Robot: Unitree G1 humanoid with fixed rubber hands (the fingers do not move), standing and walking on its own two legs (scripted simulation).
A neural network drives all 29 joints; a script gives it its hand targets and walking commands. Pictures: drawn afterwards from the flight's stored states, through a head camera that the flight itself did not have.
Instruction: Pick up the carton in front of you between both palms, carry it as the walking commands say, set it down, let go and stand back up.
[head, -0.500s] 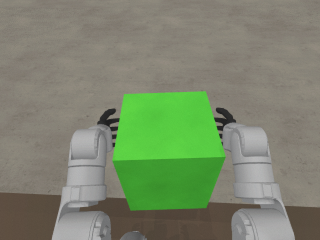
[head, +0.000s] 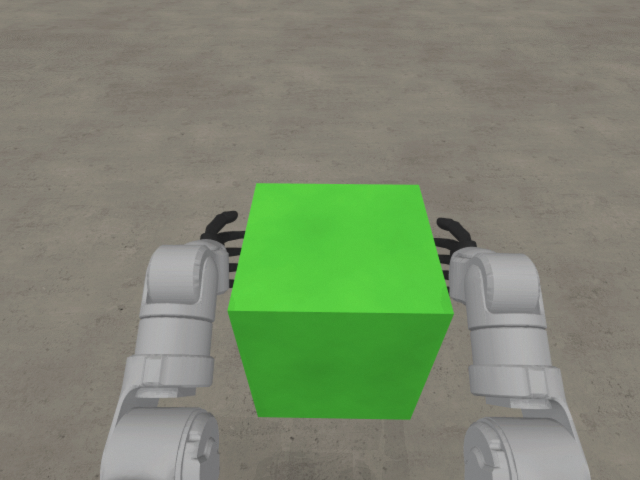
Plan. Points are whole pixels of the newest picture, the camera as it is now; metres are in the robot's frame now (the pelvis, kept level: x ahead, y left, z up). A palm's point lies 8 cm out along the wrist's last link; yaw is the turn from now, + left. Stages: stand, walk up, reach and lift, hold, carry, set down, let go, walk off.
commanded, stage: carry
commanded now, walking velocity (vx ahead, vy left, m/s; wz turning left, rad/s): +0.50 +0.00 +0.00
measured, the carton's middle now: (335, 305) +0.34 -0.01 +0.03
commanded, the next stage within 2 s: none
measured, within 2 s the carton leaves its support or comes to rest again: neither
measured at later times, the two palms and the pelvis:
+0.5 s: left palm (247, 143) +0.65 +0.13 +0.09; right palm (416, 140) +0.66 -0.17 +0.08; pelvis +0.30 -0.02 -0.02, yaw +2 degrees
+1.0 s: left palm (236, 61) +0.93 +0.19 +0.11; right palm (373, 61) +0.93 -0.11 +0.11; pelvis +0.58 +0.03 -0.02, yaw +0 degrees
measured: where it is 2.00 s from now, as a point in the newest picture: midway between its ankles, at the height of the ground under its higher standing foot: (310, 255)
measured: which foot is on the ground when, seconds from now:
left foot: down 0.00-0.42, up 0.44-0.92, down 0.94-1.00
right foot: up 0.00-0.38, down 0.40-0.94, up 0.96-1.00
